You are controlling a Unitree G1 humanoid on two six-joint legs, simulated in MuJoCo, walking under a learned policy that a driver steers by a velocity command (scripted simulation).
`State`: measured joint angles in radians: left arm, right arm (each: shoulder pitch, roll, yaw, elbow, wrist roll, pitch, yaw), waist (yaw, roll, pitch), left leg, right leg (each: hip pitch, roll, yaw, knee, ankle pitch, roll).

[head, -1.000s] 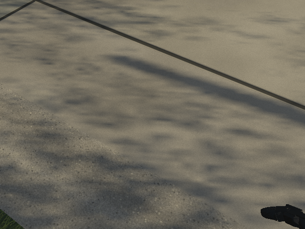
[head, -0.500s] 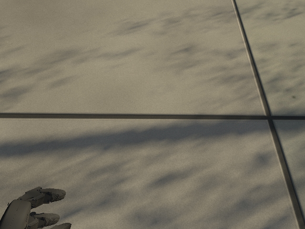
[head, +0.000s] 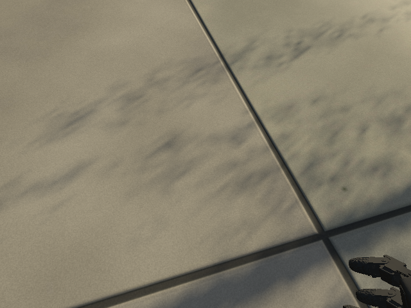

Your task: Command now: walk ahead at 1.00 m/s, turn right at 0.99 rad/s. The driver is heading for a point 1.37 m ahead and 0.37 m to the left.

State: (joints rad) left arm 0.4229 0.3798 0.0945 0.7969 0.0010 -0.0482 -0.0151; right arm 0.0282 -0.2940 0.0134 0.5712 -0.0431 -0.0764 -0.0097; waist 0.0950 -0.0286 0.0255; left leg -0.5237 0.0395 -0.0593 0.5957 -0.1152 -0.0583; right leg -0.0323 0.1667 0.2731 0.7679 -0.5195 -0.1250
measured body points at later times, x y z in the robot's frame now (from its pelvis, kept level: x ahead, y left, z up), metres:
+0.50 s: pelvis +0.43 -0.02 +0.01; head +0.46 -0.03 +0.46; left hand +0.65 +0.20 -0.07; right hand +0.37 -0.28 -0.12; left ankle +0.25 +0.14 -0.60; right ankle +0.48 -0.11 -0.71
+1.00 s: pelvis +0.89 +0.05 +0.01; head +0.92 +0.05 +0.46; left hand +0.96 +0.33 -0.08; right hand +1.04 -0.21 -0.12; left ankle +0.91 +0.06 -0.71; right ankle +0.88 -0.14 -0.59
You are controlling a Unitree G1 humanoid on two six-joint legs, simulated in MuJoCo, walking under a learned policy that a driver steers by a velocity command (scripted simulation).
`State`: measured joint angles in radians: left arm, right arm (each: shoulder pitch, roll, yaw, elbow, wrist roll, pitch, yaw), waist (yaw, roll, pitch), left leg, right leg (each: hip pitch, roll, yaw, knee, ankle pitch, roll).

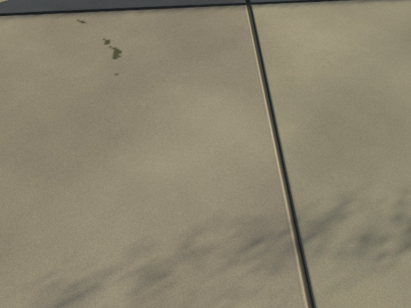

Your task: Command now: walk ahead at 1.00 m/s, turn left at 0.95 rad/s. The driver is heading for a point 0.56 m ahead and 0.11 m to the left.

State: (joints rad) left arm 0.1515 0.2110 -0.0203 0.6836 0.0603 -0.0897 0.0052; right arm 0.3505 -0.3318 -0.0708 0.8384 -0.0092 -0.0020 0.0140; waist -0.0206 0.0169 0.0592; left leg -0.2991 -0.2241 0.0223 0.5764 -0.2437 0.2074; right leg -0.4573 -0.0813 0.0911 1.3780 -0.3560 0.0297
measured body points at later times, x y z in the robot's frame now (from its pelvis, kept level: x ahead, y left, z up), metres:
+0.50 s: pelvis +0.45 -0.03 +0.02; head +0.48 -0.02 +0.47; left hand +0.33 +0.25 -0.09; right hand +0.77 -0.19 -0.05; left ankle +0.44 +0.07 -0.63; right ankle +0.45 -0.17 -0.72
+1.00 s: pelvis +0.69 +0.08 +0.02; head +0.72 +0.11 +0.47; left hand +0.69 +0.39 -0.08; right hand +0.95 -0.07 -0.09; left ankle +0.69 +0.17 -0.72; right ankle +0.85 -0.02 -0.68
